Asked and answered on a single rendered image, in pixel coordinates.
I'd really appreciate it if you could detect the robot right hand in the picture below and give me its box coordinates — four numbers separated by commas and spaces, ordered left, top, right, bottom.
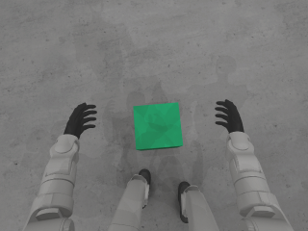
215, 99, 244, 134

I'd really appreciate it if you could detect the carton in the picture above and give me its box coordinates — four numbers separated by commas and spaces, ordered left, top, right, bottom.
133, 102, 183, 151

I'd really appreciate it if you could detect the robot left forearm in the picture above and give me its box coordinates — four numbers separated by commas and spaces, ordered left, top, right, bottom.
22, 134, 80, 231

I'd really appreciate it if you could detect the robot left upper arm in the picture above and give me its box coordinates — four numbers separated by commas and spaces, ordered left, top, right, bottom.
24, 217, 75, 231

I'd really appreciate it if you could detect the robot right upper arm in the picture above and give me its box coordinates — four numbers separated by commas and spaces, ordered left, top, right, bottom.
238, 216, 294, 231

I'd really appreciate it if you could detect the robot right foot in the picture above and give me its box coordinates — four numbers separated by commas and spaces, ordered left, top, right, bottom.
178, 181, 190, 223

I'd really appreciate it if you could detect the robot left hand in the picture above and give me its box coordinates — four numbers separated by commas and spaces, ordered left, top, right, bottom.
64, 102, 97, 140

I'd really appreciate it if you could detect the right robot shin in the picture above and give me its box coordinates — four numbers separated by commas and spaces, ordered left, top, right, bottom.
184, 185, 204, 195

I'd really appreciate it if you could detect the robot right forearm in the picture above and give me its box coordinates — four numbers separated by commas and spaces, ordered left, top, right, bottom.
225, 131, 294, 231

